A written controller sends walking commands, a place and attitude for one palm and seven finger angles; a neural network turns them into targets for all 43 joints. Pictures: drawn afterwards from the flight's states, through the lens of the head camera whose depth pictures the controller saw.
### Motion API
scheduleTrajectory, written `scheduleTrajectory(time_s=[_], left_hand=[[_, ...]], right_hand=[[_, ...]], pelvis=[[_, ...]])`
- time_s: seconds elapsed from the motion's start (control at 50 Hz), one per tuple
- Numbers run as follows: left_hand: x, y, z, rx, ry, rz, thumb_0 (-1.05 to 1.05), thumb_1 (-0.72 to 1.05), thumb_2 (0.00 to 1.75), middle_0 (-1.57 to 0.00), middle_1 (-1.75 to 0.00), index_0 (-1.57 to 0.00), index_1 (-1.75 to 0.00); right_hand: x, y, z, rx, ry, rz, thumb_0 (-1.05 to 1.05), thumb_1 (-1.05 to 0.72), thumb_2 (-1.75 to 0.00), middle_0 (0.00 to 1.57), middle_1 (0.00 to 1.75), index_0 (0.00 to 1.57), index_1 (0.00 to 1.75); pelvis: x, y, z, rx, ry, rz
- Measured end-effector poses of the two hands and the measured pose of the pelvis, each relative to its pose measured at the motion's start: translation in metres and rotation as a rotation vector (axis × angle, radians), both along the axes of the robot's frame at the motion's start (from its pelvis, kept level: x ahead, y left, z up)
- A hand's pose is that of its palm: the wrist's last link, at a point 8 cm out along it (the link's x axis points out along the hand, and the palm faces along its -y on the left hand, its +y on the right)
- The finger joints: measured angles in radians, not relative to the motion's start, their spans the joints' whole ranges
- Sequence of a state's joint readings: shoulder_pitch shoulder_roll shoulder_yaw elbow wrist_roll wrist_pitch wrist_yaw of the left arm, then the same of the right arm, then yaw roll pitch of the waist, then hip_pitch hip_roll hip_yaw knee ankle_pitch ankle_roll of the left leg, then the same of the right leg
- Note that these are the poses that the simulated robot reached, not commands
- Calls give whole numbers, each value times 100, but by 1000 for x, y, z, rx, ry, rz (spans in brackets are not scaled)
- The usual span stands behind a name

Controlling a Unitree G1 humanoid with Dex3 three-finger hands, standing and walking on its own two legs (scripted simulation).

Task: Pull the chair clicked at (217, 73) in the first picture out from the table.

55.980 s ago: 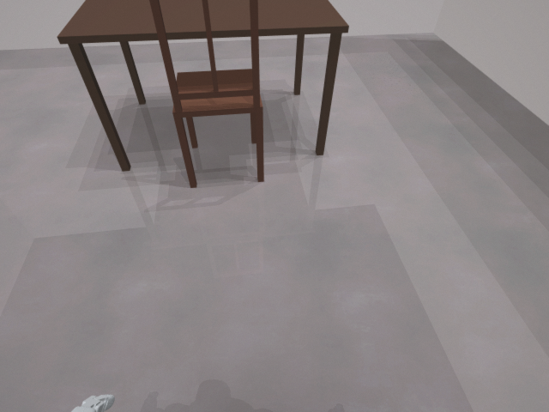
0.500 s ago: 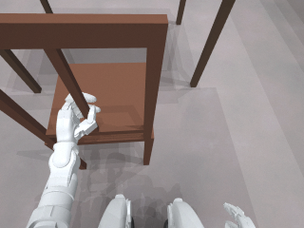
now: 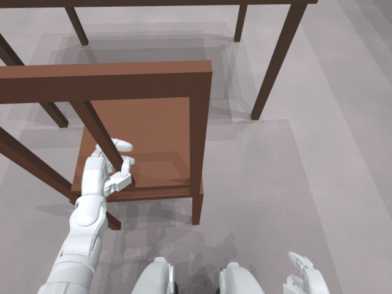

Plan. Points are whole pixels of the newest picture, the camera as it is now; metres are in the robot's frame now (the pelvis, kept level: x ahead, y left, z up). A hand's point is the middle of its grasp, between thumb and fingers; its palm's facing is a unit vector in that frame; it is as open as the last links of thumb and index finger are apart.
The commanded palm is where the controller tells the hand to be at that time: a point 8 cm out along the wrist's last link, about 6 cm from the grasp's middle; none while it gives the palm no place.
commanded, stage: step backward, pulling the chair out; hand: left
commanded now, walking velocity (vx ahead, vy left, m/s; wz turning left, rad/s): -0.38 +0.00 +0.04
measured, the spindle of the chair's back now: (112, 154) +0.38 +0.17 +0.02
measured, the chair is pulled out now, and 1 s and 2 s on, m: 0.40 0.52 0.55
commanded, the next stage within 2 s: none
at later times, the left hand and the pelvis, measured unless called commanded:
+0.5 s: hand (133, 205) +0.29 +0.12 +0.00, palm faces -0.03 -0.99 -0.14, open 5.0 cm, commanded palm +0.27 +0.17 +0.00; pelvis -0.03 +0.00 +0.07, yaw -2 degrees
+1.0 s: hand (135, 231) +0.24 +0.11 +0.00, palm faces -0.05 -0.99 -0.16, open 5.1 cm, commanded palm +0.22 +0.17 +0.01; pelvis -0.08 +0.01 +0.07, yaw -1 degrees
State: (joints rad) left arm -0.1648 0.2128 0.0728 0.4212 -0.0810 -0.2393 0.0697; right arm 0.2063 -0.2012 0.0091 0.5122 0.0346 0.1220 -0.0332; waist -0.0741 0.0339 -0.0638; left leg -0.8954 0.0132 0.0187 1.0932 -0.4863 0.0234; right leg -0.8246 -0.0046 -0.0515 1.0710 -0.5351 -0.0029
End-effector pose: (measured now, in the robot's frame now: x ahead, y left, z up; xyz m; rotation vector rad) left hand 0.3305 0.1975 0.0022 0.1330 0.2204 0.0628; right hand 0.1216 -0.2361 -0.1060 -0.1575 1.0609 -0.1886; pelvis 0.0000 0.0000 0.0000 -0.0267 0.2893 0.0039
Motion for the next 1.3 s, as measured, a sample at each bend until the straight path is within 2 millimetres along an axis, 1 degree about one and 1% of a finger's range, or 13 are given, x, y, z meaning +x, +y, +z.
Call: scheduleTrajectory(time_s=[0.06,0.14,0.22,0.32,0.44,0.6,0.72,0.86,0.96,1.06,1.14,1.22,1.3], left_hand=[[-5,-2,9,5,125,33,5,75,81,-34,-119,-40,-145],[-12,-7,13,-36,194,57,6,76,80,-29,-109,-43,-145],[-14,-11,15,-27,224,26,5,76,79,-29,-109,-46,-145],[-21,-14,16,-15,246,-11,5,76,78,-28,-110,-49,-145],[-46,-20,17,-4,260,-35,4,76,78,-27,-111,-49,-145],[-87,-30,18,5,272,-23,4,74,79,-28,-112,-50,-145],[-106,-33,19,11,276,-11,4,73,80,-29,-111,-50,-145],[-109,-32,19,25,269,-42,4,73,79,-29,-112,-50,-145],[-109,-31,19,22,272,-60,4,74,78,-27,-113,-50,-145],[-109,-32,19,19,273,-50,4,73,79,-27,-114,-50,-145],[-111,-33,19,13,278,-20,4,73,80,-28,-114,-50,-145],[-112,-34,19,10,282,12,4,72,81,-28,-113,-50,-145],[-112,-35,19,6,286,22,5,71,82,-29,-113,-50,-145]], right_hand=[[-6,2,26,8,-11,-44,1,-91,-90,20,30,20,30],[-17,-4,51,-35,20,-53,1,-90,-90,20,30,20,30],[-28,-17,65,-98,55,-54,1,-90,-90,20,30,20,30],[-43,-28,74,-133,61,-75,1,-90,-90,20,30,20,30],[-61,-24,73,-100,42,-96,1,-90,-90,20,30,20,30],[-78,-14,61,-44,31,-62,1,-90,-90,20,30,20,30],[-88,-18,57,-46,10,-45,1,-90,-90,20,30,20,30],[-105,-24,62,-102,-2,-48,1,-90,-90,20,30,20,30],[-111,-19,68,-113,-13,-54,1,-90,-90,20,30,20,30],[-109,-10,65,-87,-24,-25,1,-90,-90,20,30,20,30],[-105,-8,60,-56,-37,-9,1,-90,-90,20,30,20,30],[-100,-13,57,-40,-38,-4,1,-90,-90,20,30,20,30],[-97,-24,57,-65,-16,2,1,-90,-90,20,30,20,30]], pelvis=[[8,1,26,9,-33,-11],[12,1,48,9,-77,-18],[5,2,58,2,-115,-11],[-10,5,65,-1,-151,-17],[-26,3,68,2,-184,-38],[-48,-5,69,3,-224,-30],[-63,-6,69,1,-248,-16],[-73,4,68,-2,-264,-8],[-75,8,68,3,-267,-21],[-79,2,66,9,-287,-20],[-80,-6,64,11,-299,-19],[-77,-13,64,16,-292,-15],[-70,-12,66,27,-281,-1]])
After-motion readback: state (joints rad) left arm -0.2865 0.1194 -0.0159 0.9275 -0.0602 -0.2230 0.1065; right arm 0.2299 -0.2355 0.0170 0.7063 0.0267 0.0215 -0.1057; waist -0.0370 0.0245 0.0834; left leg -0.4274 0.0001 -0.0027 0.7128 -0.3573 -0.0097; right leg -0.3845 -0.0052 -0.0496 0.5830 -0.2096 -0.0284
